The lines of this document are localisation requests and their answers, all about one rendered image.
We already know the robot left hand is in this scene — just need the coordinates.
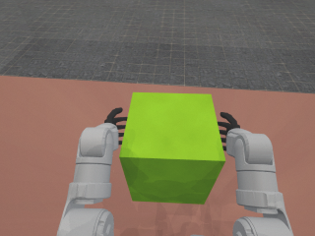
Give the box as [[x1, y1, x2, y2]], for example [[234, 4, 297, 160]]
[[104, 107, 128, 145]]

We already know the robot right hand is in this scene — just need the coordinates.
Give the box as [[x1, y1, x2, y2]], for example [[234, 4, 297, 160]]
[[218, 112, 240, 151]]

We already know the robot right upper arm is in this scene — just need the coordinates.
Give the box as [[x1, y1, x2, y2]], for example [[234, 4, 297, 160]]
[[232, 216, 292, 236]]

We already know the robot right forearm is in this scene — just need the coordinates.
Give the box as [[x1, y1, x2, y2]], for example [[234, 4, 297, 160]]
[[225, 128, 294, 236]]

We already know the robot left upper arm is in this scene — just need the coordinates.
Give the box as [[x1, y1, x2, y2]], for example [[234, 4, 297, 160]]
[[57, 207, 114, 236]]

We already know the carton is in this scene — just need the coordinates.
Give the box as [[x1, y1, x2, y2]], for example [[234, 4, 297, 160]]
[[119, 92, 226, 205]]

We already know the robot left forearm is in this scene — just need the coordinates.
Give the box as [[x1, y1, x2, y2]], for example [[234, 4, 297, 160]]
[[56, 123, 119, 236]]

